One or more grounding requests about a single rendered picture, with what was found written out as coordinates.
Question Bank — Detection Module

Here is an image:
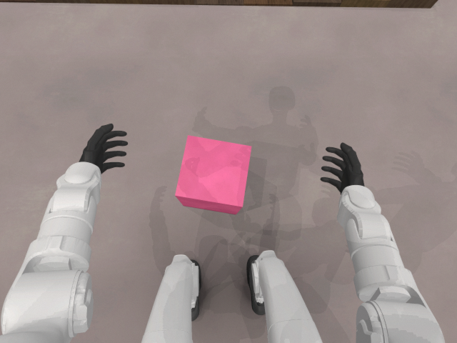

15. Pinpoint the robot left thigh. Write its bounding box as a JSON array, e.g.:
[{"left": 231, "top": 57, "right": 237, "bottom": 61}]
[{"left": 141, "top": 262, "right": 199, "bottom": 343}]

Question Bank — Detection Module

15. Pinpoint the left robot hand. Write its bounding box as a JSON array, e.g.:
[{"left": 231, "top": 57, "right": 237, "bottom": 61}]
[{"left": 79, "top": 124, "right": 128, "bottom": 174}]

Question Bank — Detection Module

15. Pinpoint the robot left upper arm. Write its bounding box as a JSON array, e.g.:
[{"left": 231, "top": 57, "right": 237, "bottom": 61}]
[{"left": 0, "top": 269, "right": 94, "bottom": 343}]

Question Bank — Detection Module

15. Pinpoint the robot right upper arm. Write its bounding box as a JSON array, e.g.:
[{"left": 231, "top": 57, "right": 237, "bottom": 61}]
[{"left": 356, "top": 300, "right": 443, "bottom": 343}]

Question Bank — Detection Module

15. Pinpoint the robot right forearm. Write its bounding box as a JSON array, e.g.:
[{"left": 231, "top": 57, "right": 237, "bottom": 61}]
[{"left": 337, "top": 185, "right": 445, "bottom": 343}]

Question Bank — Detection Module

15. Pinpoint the right robot hand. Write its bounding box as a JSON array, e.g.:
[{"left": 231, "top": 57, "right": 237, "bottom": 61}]
[{"left": 321, "top": 143, "right": 364, "bottom": 193}]

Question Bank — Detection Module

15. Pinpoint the left robot foot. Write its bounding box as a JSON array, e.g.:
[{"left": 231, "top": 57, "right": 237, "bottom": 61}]
[{"left": 191, "top": 260, "right": 201, "bottom": 321}]

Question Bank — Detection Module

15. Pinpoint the carton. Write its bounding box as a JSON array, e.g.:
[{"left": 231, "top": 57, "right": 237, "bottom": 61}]
[{"left": 175, "top": 135, "right": 251, "bottom": 214}]

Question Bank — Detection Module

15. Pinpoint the robot left forearm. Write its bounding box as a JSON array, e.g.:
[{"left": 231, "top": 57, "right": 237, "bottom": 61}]
[{"left": 1, "top": 162, "right": 101, "bottom": 334}]

